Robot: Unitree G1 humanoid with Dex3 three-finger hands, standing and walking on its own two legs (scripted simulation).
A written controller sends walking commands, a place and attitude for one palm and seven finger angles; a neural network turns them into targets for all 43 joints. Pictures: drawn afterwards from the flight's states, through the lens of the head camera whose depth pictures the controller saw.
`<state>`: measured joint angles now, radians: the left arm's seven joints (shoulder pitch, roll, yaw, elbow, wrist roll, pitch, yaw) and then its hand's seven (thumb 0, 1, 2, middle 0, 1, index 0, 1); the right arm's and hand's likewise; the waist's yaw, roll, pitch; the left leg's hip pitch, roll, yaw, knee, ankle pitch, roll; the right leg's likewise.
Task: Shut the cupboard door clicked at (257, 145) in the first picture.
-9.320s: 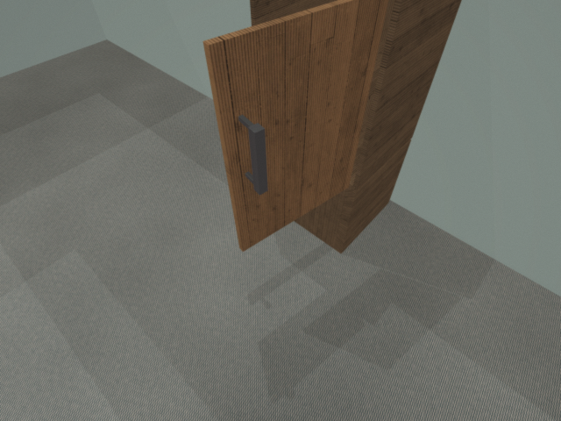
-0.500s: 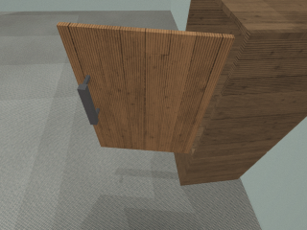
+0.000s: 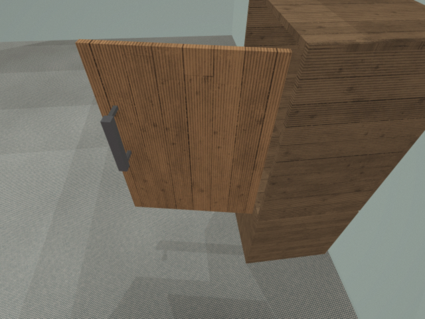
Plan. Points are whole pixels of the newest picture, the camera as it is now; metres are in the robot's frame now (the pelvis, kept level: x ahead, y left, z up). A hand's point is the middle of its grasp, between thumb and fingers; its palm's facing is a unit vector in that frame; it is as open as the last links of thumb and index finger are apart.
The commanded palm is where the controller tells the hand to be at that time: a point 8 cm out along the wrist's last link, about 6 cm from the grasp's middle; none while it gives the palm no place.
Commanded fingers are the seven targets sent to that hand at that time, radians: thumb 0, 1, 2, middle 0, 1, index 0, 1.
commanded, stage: come to a stop and stand still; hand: left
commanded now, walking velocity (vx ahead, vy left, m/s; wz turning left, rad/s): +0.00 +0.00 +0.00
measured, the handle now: (119, 139) +0.52 +0.27 +0.03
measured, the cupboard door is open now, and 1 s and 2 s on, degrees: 79 79 79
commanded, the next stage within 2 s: look again from close up in 0.20 s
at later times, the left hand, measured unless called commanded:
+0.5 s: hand out of the picture -0.01 +0.17 -0.16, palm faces -0.02 -0.98 -0.19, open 7.4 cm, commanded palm none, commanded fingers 0.00 0.90 0.90 -0.20 -0.30 -0.20 -0.30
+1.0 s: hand out of the picture +0.05 +0.18 -0.16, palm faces -0.02 -0.98 -0.21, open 7.4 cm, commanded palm none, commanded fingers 0.00 0.90 0.90 -0.20 -0.30 -0.20 -0.30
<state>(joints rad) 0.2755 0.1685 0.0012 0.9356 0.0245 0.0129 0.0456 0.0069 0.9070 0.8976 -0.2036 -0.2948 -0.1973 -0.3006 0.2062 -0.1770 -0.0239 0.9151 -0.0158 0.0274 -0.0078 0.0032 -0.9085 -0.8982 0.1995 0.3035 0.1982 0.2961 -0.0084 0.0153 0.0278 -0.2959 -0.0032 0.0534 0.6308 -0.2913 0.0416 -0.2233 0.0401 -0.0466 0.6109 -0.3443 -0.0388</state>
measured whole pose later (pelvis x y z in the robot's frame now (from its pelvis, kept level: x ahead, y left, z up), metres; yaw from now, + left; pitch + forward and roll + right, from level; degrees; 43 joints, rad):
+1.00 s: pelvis +0.04 +0.00 +0.02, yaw -1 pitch +0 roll +0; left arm 0.27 0.19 -0.01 1.10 0.02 -0.02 0.04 0.01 0.91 0.90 -0.20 -0.29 -0.20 -0.30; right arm 0.21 -0.17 0.02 1.13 -0.01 -0.02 -0.03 0.00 -0.91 -0.90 0.20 0.30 0.20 0.30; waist 0.00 -0.03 0.02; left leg -0.17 -0.03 0.08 0.42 -0.24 0.05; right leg -0.12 0.03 -0.01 0.42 -0.29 -0.03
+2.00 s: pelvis +0.04 +0.03 +0.01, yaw -2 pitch +0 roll +0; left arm 0.24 0.16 0.00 1.08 0.01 -0.01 0.05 0.00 0.92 0.90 -0.20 -0.29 -0.20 -0.30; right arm 0.36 -0.13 0.02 1.07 -0.02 -0.02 -0.04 0.00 -0.90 -0.90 0.20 0.30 0.20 0.30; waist -0.03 0.00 0.01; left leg -0.23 -0.07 0.11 0.53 -0.31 0.09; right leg -0.20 -0.05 0.02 0.55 -0.34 0.01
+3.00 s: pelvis +0.04 -0.05 +0.02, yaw -1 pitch -1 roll +1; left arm 0.32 0.12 -0.01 1.12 0.01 -0.04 0.04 0.00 0.91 0.90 -0.20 -0.29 -0.20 -0.30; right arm 0.29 -0.13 0.02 1.16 -0.01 -0.01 -0.04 0.00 -0.91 -0.90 0.20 0.30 0.20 0.30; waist 0.00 0.01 0.03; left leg -0.15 0.04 0.06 0.42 -0.24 -0.03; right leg -0.12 0.06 -0.03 0.43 -0.29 -0.08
